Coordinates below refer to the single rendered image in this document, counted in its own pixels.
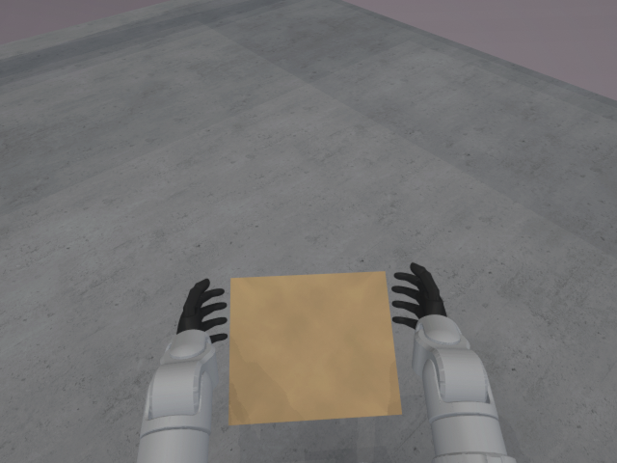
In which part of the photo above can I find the robot left forearm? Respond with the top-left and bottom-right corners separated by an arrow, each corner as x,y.
137,330 -> 219,463

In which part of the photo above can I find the robot right forearm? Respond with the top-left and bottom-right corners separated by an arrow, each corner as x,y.
412,314 -> 517,463

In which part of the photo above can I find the left robot hand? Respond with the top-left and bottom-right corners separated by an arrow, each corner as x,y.
176,279 -> 228,343

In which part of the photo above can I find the carton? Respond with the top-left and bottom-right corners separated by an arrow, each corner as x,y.
228,271 -> 402,425

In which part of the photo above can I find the right robot hand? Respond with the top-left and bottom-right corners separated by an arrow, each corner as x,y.
391,262 -> 447,329

